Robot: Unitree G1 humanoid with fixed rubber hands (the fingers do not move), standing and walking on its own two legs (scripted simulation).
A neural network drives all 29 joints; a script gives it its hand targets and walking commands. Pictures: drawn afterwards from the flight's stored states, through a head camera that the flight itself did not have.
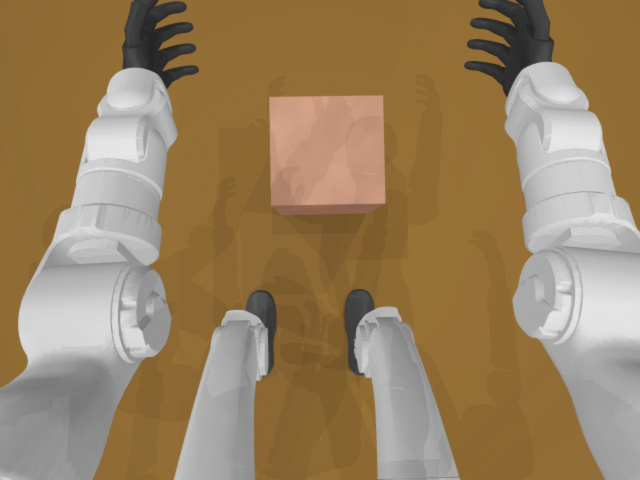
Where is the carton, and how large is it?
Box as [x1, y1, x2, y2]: [269, 95, 385, 214]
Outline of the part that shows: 382,95 269,97 271,205 281,214 363,213 385,203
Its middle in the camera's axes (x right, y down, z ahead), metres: +0.01 -0.16 +0.84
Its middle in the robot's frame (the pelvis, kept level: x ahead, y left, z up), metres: +0.52 -0.03 -0.52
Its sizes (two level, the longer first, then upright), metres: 0.210 0.200 0.250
